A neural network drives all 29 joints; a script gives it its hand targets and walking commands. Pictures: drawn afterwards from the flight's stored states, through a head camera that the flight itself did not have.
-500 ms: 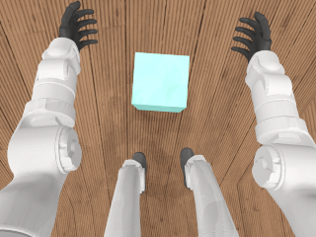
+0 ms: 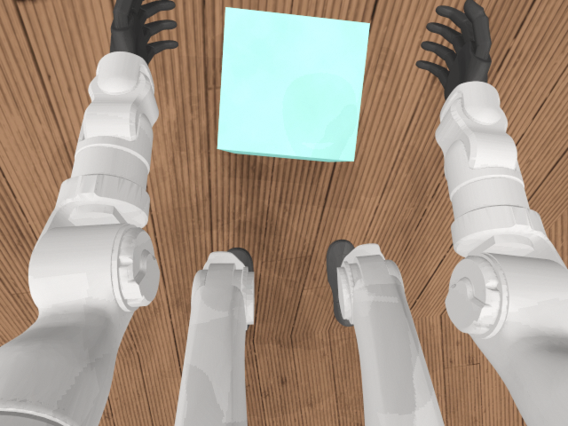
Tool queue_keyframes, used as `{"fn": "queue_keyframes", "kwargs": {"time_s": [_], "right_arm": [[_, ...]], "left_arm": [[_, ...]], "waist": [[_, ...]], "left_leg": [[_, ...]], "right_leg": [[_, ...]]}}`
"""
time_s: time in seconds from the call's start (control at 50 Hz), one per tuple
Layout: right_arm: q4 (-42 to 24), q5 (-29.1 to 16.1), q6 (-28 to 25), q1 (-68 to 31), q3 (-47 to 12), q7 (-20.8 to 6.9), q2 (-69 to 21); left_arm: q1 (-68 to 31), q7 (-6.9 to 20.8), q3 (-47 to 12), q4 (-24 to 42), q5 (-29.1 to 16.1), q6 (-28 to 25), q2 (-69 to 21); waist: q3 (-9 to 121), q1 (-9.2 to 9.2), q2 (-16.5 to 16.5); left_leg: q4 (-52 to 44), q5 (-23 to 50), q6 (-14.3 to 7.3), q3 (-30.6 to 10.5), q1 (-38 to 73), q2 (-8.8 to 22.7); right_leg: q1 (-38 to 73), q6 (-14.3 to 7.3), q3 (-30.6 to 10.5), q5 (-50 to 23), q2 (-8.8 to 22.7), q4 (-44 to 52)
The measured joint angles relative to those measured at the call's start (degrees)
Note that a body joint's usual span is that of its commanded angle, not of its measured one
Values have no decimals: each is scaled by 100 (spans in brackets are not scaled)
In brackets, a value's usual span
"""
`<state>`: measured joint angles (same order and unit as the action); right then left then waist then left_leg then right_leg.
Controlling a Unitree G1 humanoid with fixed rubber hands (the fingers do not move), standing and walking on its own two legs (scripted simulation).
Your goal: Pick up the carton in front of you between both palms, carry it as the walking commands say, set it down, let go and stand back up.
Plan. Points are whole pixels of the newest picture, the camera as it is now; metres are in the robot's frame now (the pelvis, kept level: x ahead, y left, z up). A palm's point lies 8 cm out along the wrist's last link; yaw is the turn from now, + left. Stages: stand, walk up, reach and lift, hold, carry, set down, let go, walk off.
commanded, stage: reach and lift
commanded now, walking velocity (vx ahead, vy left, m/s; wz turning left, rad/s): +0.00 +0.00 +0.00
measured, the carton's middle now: (288, 101) +0.51 +0.00 -0.40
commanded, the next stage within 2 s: none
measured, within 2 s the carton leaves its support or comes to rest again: leaves its support in 1.30 s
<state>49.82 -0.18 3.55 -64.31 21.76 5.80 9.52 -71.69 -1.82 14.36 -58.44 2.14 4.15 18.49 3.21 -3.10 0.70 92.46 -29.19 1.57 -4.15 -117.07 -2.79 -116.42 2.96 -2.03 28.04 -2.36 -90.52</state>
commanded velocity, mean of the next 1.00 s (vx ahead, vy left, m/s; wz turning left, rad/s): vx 0.00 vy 0.00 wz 0.00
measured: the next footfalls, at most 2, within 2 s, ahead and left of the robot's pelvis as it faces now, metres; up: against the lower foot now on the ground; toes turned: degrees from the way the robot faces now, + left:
none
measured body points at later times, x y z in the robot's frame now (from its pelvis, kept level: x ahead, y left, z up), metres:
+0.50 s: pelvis -0.04 +0.00 -0.15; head +0.34 +0.01 +0.08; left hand +0.53 +0.18 -0.35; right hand +0.50 -0.19 -0.34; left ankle +0.06 +0.12 -0.49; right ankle +0.08 -0.13 -0.49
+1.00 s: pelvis -0.04 +0.00 -0.16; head +0.34 +0.01 +0.07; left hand +0.54 +0.15 -0.35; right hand +0.51 -0.16 -0.34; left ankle +0.06 +0.12 -0.49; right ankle +0.08 -0.13 -0.49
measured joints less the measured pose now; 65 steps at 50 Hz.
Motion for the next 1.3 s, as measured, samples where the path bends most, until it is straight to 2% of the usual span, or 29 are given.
{"fn": "queue_keyframes", "kwargs": {"time_s": [0.12, 0.2, 0.28, 0.42, 0.68, 0.88, 1.0, 1.04, 1.1, 1.16, 1.22, 1.3], "right_arm": [[-54, -782, 159, -388, -665, 236, 400], [176, -1065, 326, -819, -860, 305, 601], [638, -1090, 368, -1346, -902, 292, 672], [1359, -911, 148, -1989, -830, 223, 670], [1339, -1241, -119, -2037, -1107, 317, 736], [1403, -1099, -96, -1875, -1039, 258, 570], [1306, -1219, -74, -2161, -1274, 292, 429], [1413, -1163, -39, -2334, -1180, 462, 394], [1482, -893, 7, -2466, -866, 482, 321], [1381, -556, 221, -2469, -512, 324, 270], [1157, -326, 503, -2307, -359, 146, 326], [790, -356, 737, -1965, -352, 66, 307]], "left_arm": [[-345, -199, -775, 131, -881, 137, 516], [-806, -228, -1088, -83, -1203, 301, 698], [-1353, -192, -1189, -576, -1237, 355, 755], [-1930, -130, -1194, -1234, -1173, 155, 778], [-1978, -240, -1708, -1024, -1556, -51, 857], [-1870, -216, -1426, -1255, -1272, -63, 555], [-2041, -283, -1758, -1145, -1458, -33, 517], [-2190, -377, -1798, -1230, -1441, 31, 515], [-2433, -374, -1694, -1466, -1276, 161, 511], [-2478, -309, -1374, -1516, -944, 317, 432], [-2253, -203, -1132, -1277, -765, 478, 300], [-1825, -229, -1103, -795, -776, 679, 167]], "waist": [[-638, -13, -66], [-1068, -19, -105], [-1466, -15, -116], [-2143, -11, -109], [-2624, -17, -162], [-2453, -15, -124], [-2773, 25, -194], [-2883, 26, -179], [-3001, 7, -148], [-3000, 4, -88], [-2859, 31, -59], [-2595, 13, -130]], "left_leg": [[1303, -191, 35, 27, -731, -31], [1932, -201, 54, 44, -1025, -58], [2340, -152, 55, 60, -1213, -64], [2828, -168, 37, 81, -1392, -48], [3493, -599, -23, 106, -1267, 68], [3453, -529, -20, 97, -1326, 68], [3387, -422, -13, 99, -1198, 81], [3379, -399, -16, 100, -1147, 69], [3394, -386, -22, 101, -1085, 39], [3464, -409, -34, 117, -1084, 4], [3553, -476, -48, 144, -1133, -15], [3620, -573, -52, 170, -1202, -24]], "right_leg": [[-749, 55, -17, 191, -71, -1302], [-1042, 88, -20, 188, -87, -1931], [-1225, 117, -18, 138, -94, -2332], [-1390, 134, 4, 155, -69, -2808], [-1267, 62, 97, 551, 33, -3447], [-1330, 64, 105, 474, 26, -3402], [-1209, 48, 106, 357, 16, -3337], [-1149, 57, 100, 343, 16, -3326], [-1070, 76, 86, 349, 10, -3342], [-1055, 102, 58, 398, 9, -3421], [-1104, 129, 21, 481, -5, -3525], [-1192, 158, -32, 572, -61, -3609]]}}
